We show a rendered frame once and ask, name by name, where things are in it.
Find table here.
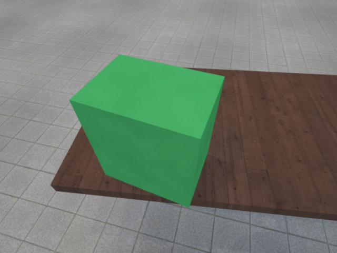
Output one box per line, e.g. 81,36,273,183
51,67,337,221

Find carton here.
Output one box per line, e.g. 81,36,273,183
69,55,225,208

